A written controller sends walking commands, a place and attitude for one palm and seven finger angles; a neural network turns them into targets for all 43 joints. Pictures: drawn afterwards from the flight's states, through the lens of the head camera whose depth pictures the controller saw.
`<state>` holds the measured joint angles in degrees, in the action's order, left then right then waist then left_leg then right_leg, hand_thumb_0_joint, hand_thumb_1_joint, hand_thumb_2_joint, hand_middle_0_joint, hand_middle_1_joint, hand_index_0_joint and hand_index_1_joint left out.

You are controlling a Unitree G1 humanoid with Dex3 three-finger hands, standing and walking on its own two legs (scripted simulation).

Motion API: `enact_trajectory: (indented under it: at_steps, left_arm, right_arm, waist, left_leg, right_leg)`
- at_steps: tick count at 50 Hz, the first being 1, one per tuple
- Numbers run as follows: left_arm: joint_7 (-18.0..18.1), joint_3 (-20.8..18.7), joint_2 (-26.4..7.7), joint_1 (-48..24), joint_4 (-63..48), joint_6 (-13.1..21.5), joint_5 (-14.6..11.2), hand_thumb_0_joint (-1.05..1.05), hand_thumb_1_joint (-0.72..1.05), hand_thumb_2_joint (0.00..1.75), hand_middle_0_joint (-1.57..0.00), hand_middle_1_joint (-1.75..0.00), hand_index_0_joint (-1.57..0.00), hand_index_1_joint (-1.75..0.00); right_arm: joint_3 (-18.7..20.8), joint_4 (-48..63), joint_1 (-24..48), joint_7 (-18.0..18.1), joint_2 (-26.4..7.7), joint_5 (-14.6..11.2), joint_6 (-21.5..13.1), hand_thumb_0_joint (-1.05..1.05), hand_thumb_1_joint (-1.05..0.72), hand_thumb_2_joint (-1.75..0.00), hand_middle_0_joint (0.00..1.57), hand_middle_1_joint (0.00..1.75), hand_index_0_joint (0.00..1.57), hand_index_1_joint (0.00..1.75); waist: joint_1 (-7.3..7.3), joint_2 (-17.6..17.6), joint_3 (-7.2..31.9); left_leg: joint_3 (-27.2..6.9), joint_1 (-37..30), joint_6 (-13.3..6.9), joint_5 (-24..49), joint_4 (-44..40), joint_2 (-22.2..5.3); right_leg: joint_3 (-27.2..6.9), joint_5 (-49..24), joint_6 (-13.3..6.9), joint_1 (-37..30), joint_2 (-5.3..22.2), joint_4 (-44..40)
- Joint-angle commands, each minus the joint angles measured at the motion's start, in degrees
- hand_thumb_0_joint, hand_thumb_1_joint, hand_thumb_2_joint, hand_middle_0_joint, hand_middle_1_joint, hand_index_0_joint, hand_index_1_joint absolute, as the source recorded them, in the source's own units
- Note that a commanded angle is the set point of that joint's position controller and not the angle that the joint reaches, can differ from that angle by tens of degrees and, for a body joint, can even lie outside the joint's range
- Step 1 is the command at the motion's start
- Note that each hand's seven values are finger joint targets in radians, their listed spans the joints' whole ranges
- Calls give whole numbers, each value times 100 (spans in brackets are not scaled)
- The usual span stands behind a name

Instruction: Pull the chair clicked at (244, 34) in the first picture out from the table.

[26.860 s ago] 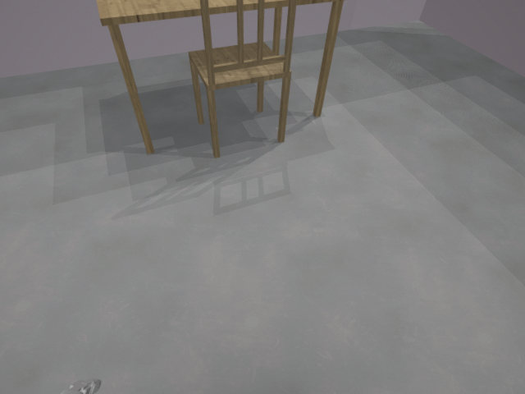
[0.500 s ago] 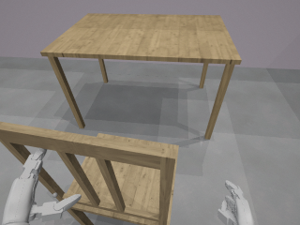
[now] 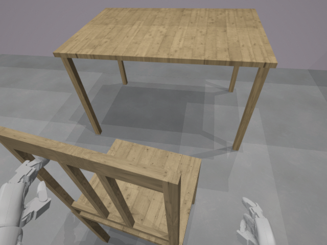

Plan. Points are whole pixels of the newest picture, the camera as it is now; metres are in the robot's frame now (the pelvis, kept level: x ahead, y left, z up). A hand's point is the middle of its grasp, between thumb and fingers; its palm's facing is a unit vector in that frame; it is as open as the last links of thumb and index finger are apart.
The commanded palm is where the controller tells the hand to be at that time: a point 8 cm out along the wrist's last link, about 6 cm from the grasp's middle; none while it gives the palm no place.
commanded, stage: draw the hand back to the body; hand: left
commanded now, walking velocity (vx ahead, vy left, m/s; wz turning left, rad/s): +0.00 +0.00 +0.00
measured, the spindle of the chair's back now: (89, 193) +0.24 +0.26 -0.05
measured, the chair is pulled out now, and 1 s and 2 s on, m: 0.60 0.62 0.62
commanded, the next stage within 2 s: step back with the hand held close in 0.16 s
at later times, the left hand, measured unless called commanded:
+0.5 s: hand (47, 200) +0.16 +0.27 +0.09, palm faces +0.33 -0.79 -0.51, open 6.8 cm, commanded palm +0.12 +0.30 +0.18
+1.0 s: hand out of the picture +0.10 +0.28 +0.20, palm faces +0.51 -0.72 -0.48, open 7.2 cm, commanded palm +0.05 +0.31 +0.18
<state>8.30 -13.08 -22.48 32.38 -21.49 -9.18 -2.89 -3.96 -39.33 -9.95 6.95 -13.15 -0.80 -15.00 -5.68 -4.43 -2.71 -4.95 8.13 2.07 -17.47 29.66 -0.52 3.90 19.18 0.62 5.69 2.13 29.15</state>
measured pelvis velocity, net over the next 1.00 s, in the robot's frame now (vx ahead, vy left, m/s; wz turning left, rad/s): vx -0.09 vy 0.01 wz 0.01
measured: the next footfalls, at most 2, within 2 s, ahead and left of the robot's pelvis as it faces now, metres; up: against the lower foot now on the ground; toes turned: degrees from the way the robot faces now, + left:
right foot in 1.30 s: -0.14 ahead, -0.12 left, +0.00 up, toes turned -2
left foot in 1.68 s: -0.20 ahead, +0.13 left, +0.00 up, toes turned -1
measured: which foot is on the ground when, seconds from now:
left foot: down 0.00-1.00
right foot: down 0.00-1.00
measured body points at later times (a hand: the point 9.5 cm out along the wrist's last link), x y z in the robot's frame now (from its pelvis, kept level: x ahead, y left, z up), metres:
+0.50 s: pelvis -0.02 +0.00 +0.00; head +0.02 -0.02 +0.45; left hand +0.14 +0.31 +0.12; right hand +0.19 -0.22 -0.08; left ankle -0.01 +0.15 -0.73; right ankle -0.03 -0.12 -0.73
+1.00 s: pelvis -0.09 +0.01 -0.01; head -0.08 +0.02 +0.44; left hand +0.07 +0.31 +0.23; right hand +0.08 -0.22 -0.10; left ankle -0.01 +0.15 -0.73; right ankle -0.03 -0.12 -0.73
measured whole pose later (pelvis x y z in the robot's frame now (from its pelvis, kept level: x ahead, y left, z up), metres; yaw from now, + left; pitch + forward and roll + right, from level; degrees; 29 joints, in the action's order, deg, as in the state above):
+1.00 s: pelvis -0.09 +0.01 -0.01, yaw +0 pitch -1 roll -2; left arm 11.2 -28.2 -27.2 30.1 -34.6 11.4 -3.4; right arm -0.9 -37.2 -11.5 6.3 -12.0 -0.8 -7.0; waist -1.8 -1.5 -2.2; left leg -5.8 24.6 1.3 -19.1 38.8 -1.2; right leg 4.9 11.6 0.3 19.4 1.3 31.7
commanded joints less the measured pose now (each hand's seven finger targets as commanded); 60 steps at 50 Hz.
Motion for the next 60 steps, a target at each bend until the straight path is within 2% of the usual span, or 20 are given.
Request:
enact_trajectory:
  at_steps: [1,7,14,15,16,18,21,22,29,36,37,42,45,47,51,53,55,56,57,60]
  left_arm:
    - [399,-1386,-1507,-1622,-2778,1213,52,0,90,90,-20,-30,-20,-30]
    - [398,-1379,-1519,-1705,-2776,1167,70,0,90,90,-20,-30,-20,-30]
    - [383,-1198,-1406,-1898,-2847,1235,70,0,90,90,-20,-30,-20,-30]
    - [273,-1879,-2223,-2983,-2710,1433,-88,0,90,90,-20,-30,-20,-30]
    - [198,-1614,-1791,-2547,-2289,1399,-50,0,90,90,-20,-30,-20,-30]
    - [170,-1432,-1520,-2247,-2483,1465,-51,0,90,90,-20,-30,-20,-30]
    - [248,-1497,-1530,-1622,-2848,1561,-54,0,90,90,-20,-30,-20,-30]
    - [259,-1564,-1575,-1337,-2917,1577,-61,0,90,90,-20,-30,-20,-30]
    - [361,-1890,-1751,-567,-3513,1728,-147,0,90,90,-20,-30,-20,-30]
    - [381,-2140,-1905,-208,-3717,1878,-164,0,90,90,-20,-30,-20,-30]
    - [391,-2251,-2010,-160,-3740,1926,-146,0,90,90,-20,-30,-20,-30]
    - [419,-2449,-2058,-203,-3716,2190,-96,0,90,90,-20,-30,-20,-30]
    - [447,-2366,-1621,-126,-2425,2250,-78,0,90,90,-20,-30,-20,-30]
    - [413,-2047,-1161,36,-1362,2119,-86,0,90,90,-20,-30,-20,-30]
    - [324,-1599,-936,-615,-764,1910,-18,0,90,90,-20,-30,-20,-30]
    - [268,-1471,-839,-569,-932,1881,-10,0,90,90,-20,-30,-20,-30]
    - [271,-1684,-1148,-644,-1685,1973,56,0,90,90,-20,-30,-20,-30]
    - [289,-1814,-1228,-688,-2081,2059,117,0,90,90,-20,-30,-20,-30]
    - [303,-1946,-1433,-923,-2436,2202,212,0,90,90,-20,-30,-20,-30]
    - [234,-2076,-1429,-563,-2976,2465,202,0,90,90,-20,-30,-20,-30]
  right_arm:
    - [261,931,709,16,-558,-4,-361,0,-90,-90,20,30,20,30]
    - [259,933,747,1,-570,-26,-353,0,-90,-90,20,30,20,30]
    - [247,943,708,8,-578,-17,-367,0,-90,-90,20,30,20,30]
    - [423,1182,580,28,-756,-142,-11,0,-90,-90,20,30,20,30]
    - [429,1160,540,17,-655,-127,150,0,-90,-90,20,30,20,30]
    - [409,1343,614,13,-614,-142,299,0,-90,-90,20,30,20,30]
    - [455,1479,646,-27,-630,-122,520,0,-90,-90,20,30,20,30]
    - [466,1509,691,-26,-628,-139,564,0,-90,-90,20,30,20,30]
    - [538,1642,653,15,-594,-122,757,0,-90,-90,20,30,20,30]
    - [546,1539,532,70,-593,-65,615,0,-90,-90,20,30,20,30]
    - [574,1505,575,83,-619,-77,564,0,-90,-90,20,30,20,30]
    - [563,1388,379,122,-629,-26,316,0,-90,-90,20,30,20,30]
    - [587,1192,210,80,-552,18,337,0,-90,-90,20,30,20,30]
    - [684,997,180,-1,-588,-17,470,0,-90,-90,20,30,20,30]
    - [659,985,394,-135,-561,-76,761,0,-90,-90,20,30,20,30]
    - [620,1185,516,-125,-593,-116,839,0,-90,-90,20,30,20,30]
    - [583,1438,624,-82,-637,-105,825,0,-90,-90,20,30,20,30]
    - [583,1535,661,-77,-709,-75,765,0,-90,-90,20,30,20,30]
    - [631,1567,748,-53,-743,-67,719,0,-90,-90,20,30,20,30]
    - [639,1497,530,-113,-644,62,534,0,-90,-90,20,30,20,30]
  waist:
    - [174,-408,1203]
    - [189,-684,1091]
    - [218,-503,996]
    - [393,-108,45]
    - [444,172,247]
    - [435,-392,614]
    - [384,-403,1193]
    - [373,-672,1431]
    - [353,-432,1722]
    - [345,-830,1447]
    - [351,-1205,1417]
    - [419,-1123,1255]
    - [510,-96,923]
    - [574,533,777]
    - [654,1553,303]
    - [630,1253,21]
    - [583,28,-38]
    - [581,-754,59]
    - [586,-1212,90]
    - [474,-1019,532]
  left_leg:
    - [200,-416,-262,1913,-324,-131]
    - [191,-353,-242,1766,-340,-112]
    - [172,-391,-263,1674,-352,-130]
    - [-64,133,-363,1656,-318,-339]
    - [-33,79,-332,1655,-297,-354]
    - [14,-206,-312,2017,-371,-349]
    - [-43,-260,-321,2945,-311,-470]
    - [-44,-365,-341,3054,-342,-478]
    - [-274,202,-342,2956,-315,-663]
    - [-529,1236,-406,1210,-628,-759]
    - [-516,1419,-442,798,-743,-761]
    - [-597,2224,-480,-793,-820,-688]
    - [-284,1713,-258,-1091,-103,-325]
    - [70,773,-110,-742,1033,-66]
    - [130,733,-209,-519,1470,-177]
    - [-177,1085,-348,-723,408,-396]
    - [-855,2112,-544,-1624,-1159,-901]
    - [-1497,3023,-776,-2444,-1983,-1372]
    - [-1782,3481,-986,-2615,-2203,-1606]
    - [-1206,2849,-955,-1069,-1359,-1384]
  right_leg:
    - [23,-2045,-165,-38,200,-282]
    - [3,-1864,-182,-10,201,-329]
    - [26,-1794,-173,95,209,-339]
    - [-665,-2295,-183,527,350,-729]
    - [-587,-2530,-182,311,471,-724]
    - [-590,-2838,-189,84,525,-617]
    - [-451,-3162,-142,-389,516,-380]
    - [-488,-3171,-144,-452,508,-305]
    - [-376,-2899,-105,-509,481,-33]
    - [-357,-1566,-75,-387,331,60]
    - [-385,-1428,-67,-447,294,113]
    - [-504,-940,-68,-550,280,165]
    - [-928,213,-267,678,615,-673]
    - [-1280,880,-592,1943,1068,-1288]
    - [-806,989,-575,2714,1224,-1238]
    - [-579,1085,-426,2511,887,-874]
    - [-361,1296,-102,1713,279,101]
    - [-270,850,9,784,-63,1113]
    - [-357,295,27,192,-132,1650]
    - [-410,-92,-47,162,-74,1311]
